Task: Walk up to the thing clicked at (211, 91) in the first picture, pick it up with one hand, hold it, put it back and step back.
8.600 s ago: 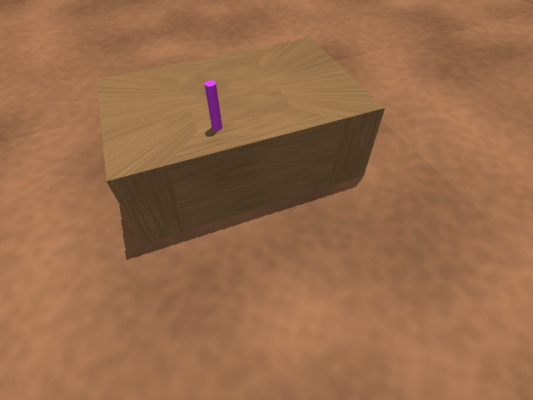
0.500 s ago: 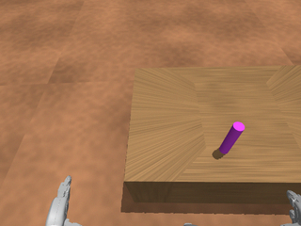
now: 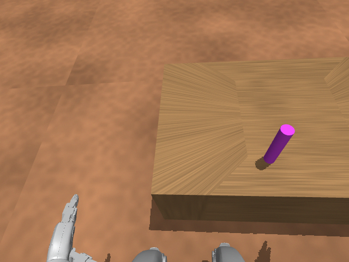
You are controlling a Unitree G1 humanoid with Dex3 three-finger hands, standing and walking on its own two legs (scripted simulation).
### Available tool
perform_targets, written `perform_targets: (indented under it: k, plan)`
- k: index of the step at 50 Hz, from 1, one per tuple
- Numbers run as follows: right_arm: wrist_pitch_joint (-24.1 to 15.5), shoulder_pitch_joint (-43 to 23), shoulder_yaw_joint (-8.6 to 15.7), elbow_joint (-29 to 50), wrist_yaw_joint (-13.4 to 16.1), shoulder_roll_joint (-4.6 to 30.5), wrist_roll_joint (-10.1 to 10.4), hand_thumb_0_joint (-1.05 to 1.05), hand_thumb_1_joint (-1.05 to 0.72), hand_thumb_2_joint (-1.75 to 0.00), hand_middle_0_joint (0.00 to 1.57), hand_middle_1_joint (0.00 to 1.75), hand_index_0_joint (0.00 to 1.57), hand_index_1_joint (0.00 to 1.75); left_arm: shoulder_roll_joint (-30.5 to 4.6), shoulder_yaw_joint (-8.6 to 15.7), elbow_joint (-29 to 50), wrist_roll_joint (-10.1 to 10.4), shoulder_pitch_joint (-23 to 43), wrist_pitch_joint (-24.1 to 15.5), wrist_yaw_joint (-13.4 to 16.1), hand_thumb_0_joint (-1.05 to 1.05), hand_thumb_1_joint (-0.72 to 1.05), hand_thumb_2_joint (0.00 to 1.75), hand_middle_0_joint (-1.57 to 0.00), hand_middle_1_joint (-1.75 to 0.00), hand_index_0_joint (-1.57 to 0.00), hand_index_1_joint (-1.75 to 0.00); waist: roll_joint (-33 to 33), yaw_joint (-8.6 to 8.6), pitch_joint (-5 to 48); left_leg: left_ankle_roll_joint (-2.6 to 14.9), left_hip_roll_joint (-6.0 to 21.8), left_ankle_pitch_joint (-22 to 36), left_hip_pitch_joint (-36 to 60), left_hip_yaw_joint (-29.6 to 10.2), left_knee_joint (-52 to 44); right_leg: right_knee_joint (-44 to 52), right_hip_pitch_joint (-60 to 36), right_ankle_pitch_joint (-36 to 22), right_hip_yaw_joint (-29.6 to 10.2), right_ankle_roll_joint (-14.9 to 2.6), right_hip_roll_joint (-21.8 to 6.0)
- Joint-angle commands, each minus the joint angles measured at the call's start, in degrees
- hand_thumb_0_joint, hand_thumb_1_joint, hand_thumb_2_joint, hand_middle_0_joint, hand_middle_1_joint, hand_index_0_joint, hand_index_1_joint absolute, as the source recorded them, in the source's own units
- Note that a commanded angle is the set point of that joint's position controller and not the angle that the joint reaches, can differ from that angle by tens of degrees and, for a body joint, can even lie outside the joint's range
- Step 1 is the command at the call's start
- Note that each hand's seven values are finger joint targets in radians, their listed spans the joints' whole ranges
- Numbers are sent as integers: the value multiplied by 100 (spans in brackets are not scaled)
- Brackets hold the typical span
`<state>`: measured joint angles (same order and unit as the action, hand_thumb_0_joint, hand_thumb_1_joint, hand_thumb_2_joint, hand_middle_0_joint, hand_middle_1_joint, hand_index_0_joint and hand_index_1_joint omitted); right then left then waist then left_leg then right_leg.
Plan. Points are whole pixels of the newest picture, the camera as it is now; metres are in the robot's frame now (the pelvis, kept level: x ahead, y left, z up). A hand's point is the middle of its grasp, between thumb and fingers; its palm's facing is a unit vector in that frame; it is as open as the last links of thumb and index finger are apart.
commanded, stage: go down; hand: right
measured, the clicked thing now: (277, 145) +0.50 -0.30 -0.20
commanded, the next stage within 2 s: approach in 1.40 s
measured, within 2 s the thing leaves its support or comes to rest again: neither
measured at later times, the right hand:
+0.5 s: hand out of the picture +0.33 -0.44 +0.01, palm faces +0.33 +0.93 -0.13, open 17.0 cm
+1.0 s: hand out of the picture +0.36 -0.46 +0.03, palm faces +0.36 +0.93 -0.08, open 17.3 cm
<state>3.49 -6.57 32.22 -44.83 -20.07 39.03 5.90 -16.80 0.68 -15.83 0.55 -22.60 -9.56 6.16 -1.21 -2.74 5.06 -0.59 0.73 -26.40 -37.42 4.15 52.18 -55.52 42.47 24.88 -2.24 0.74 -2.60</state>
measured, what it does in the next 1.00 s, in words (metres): stands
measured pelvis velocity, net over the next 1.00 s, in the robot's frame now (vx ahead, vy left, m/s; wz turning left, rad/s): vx -0.01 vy -0.02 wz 0.03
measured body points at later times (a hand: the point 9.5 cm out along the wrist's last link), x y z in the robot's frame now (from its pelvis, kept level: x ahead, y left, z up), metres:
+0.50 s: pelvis -0.01 -0.02 -0.01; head +0.09 -0.07 +0.43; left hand +0.14 +0.26 -0.03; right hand +0.31 -0.49 +0.03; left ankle -0.01 +0.13 -0.68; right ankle +0.02 -0.12 -0.68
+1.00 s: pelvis -0.01 -0.02 -0.01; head +0.10 -0.09 +0.42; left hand +0.15 +0.24 -0.02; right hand +0.34 -0.51 +0.04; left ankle -0.01 +0.13 -0.68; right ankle +0.02 -0.12 -0.68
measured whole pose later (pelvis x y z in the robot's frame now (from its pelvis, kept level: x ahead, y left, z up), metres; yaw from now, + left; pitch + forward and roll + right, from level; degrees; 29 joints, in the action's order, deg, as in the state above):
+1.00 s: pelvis -0.01 -0.02 -0.01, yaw +2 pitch +18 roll +6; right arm -14.0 -31.2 43.5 -73.3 -29.4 57.4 4.7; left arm -17.0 -2.5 -16.0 -2.6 -20.0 -10.1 5.3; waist -3.0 -7.2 5.7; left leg -1.8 -0.7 -24.5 -45.3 4.5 52.0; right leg -60.1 52.5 25.6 -3.0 -0.7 -3.8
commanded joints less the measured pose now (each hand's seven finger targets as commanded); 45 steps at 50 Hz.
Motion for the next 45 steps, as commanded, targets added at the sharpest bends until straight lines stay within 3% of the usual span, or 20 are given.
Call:
perform_targets:
  k: [1, 3, 5, 7, 8, 11, 13, 18, 21, 23, 27, 29, 31, 35, 38, 39, 42, 43, 45]
  plan:
    - [-652, -1236, 686, -48, -404, 2441, 87, 0, 52, -7, 2, 6, 3, 6, -1094, 573, 754, -23, -102, -376, 125, 0, -55, 5, -5, -5, -5, -5, 966, 22, 1217, 156, -92, 1222, 155, -252, -686, 864, -1019, -1266, 9, -140, 131]
    - [-827, -1454, 731, -349, -484, 2622, 68, 0, 53, -7, 1, 6, 3, 6, -1027, 460, 685, -51, -30, -388, 95, 0, -55, 5, -6, -5, -6, -5, 956, 80, 1164, 177, -144, 1113, 67, -198, -621, 882, -866, -1199, 3, -140, 125]
    - [-1020, -1661, 925, -465, -521, 2974, 52, 0, 52, -9, 1, 7, 2, 7, -993, 365, 805, -81, 80, -398, 82, 0, -55, 6, -6, -6, -6, -5, 1025, 138, 1292, 203, -179, 1001, 107, -187, -579, 901, -753, -1101, -17, -137, 109]
    - [-1165, -1737, 1109, -568, -541, 3273, 49, 0, 50, -9, 1, 6, 3, 6, -1162, 566, 929, -91, 53, -383, 104, 0, -55, 6, -6, -5, -6, -5, 1111, 121, 1610, 219, -206, 1080, 209, -179, -542, 879, -910, -1226, -27, -129, 98]
    - [-1241, -1800, 1186, -505, -549, 3373, 63, 0, 50, -9, 1, 6, 3, 6, -1158, 521, 993, -108, 30, -377, 107, 0, -55, 6, -6, -5, -6, -5, 1129, 166, 1743, 214, -209, 1141, 343, -186, -563, 859, -942, -1291, -19, -123, 116]
    - [-1445, -2290, 1205, -605, -591, 3441, 105, 0, 47, -9, 2, 6, 3, 6, -990, 284, 1011, -130, 156, -385, 129, 0, -56, 7, -6, -6, -6, -6, 1165, 105, 1864, 208, -223, 1216, 313, -231, -540, 781, -899, -1313, 0, -134, 119]
    - [-1560, -2454, 1270, -855, -629, 3595, 120, 0, 44, -9, 2, 6, 3, 6, -1162, 433, 1023, -145, 194, -404, 185, 0, -57, 7, -6, -6, -6, -6, 1125, -2, 1971, 201, -235, 1282, 209, -216, -506, 721, -972, -1376, -21, -133, 89]
    - [-1665, -2800, 1077, -1224, -767, 3672, 35, 0, 39, -8, 3, 5, 4, 5, -1158, 468, 413, -218, -35, -388, 180, 0, -57, 7, -6, -6, -6, -6, 1413, -154, 1519, 229, -240, 1059, -378, -210, -514, 668, -875, -1201, -33, -136, 66]
    - [-1725, -2969, 1099, -1164, -830, 3809, 33, 0, 39, -8, 3, 5, 4, 5, -1297, 547, 619, -226, 178, -407, 164, 0, -57, 7, -6, -6, -6, -6, 1447, -173, 1789, 230, -278, 959, -391, -118, -493, 752, -1029, -1151, -119, -104, 21]
    - [-1783, -3109, 1103, -1166, -886, 3819, 45, 0, 38, -9, 3, 5, 4, 5, -1126, 347, 725, -218, 100, -413, 139, 0, -57, 7, -6, -6, -6, -6, 1614, -187, 1999, 229, -297, 1042, -366, -87, -489, 743, -1342, -1458, -149, -59, 3]
    - [-1858, -3133, 1309, -1366, -931, 4051, 122, 0, 38, -8, 4, 5, 4, 5, -1316, 534, 732, -236, -196, -381, 144, 0, -56, 6, -6, -6, -6, -6, 1562, -246, 2298, 215, -322, 1338, -376, -40, -473, 583, -1665, -2296, -225, -33, -36]
    - [-1866, -3087, 1227, -1560, -960, 3906, 133, 0, 38, -8, 4, 5, 4, 5, -1167, 367, 617, -243, -199, -346, 114, 0, -57, 7, -6, -6, -6, -6, 1589, -192, 2118, 222, -336, 1394, -496, -21, -429, 525, -1586, -2663, -245, -8, -54]
    - [-1884, -3089, 1304, -1617, -943, 4036, 68, 0, 39, -8, 4, 5, 4, 5, -1096, 361, 481, -265, -211, -321, 92, 0, -57, 7, -6, -5, -6, -6, 1653, -144, 2059, 236, -319, 1483, -494, -43, -413, 455, -1495, -2799, -209, -13, -40]
    - [-1925, -3258, 1326, -1566, -913, 4102, 23, 0, 43, -7, 4, 5, 4, 5, -1103, 255, 881, -274, 153, -334, 58, 0, -56, 6, -6, -5, -5, -6, 1555, -126, 2139, 248, -296, 1529, -213, -75, -437, 493, -1196, -2278, -159, -46, -4]
    - [-2000, -3418, 1413, -1583, -892, 4289, 20, 0, 46, -7, 3, 5, 4, 5, -1298, 489, 805, -271, -4, -316, 73, 0, -56, 6, -6, -6, -6, -6, 1649, -200, 2136, 254, -322, 1299, -355, -39, -476, 571, -1346, -2057, -206, -20, -34]
    - [-2005, -3411, 1405, -1677, -900, 4273, 3, 0, 47, -7, 3, 5, 4, 5, -1296, 445, 803, -286, 45, -313, 75, 0, -57, 7, -6, -5, -5, -6, 1653, -178, 2152, 257, -339, 1264, -425, -13, -427, 580, -1359, -2217, -283, 21, -81]
    - [-2085, -3605, 1431, -1572, -887, 4331, 9, 0, 51, -7, 3, 6, 3, 6, -1177, 363, 836, -270, 163, -322, 60, 0, -56, 6, -6, -5, -5, -6, 1696, -177, 2173, 264, -317, 1263, -422, -50, -442, 536, -1310, -2040, -220, -30, -42]
    - [-2101, -3637, 1377, -1627, -898, 4317, 6, 0, 51, -7, 3, 6, 3, 6, -1074, 237, 769, -284, 68, -322, 48, 0, -56, 6, -6, -5, -5, -6, 1699, -230, 2091, 252, -311, 1306, -384, -60, -467, 525, -1248, -1956, -185, -45, -21]
    - [-2099, -3654, 1337, -1734, -926, 4295, 5, 0, 52, -7, 2, 6, 3, 6, -1134, 298, 811, -275, 82, -335, 52, 0, -56, 6, -6, -5, -5, -5, 1684, -278, 2125, 252, -323, 1278, -484, -36, -441, 523, -1308, -1999, -216, -28, -43]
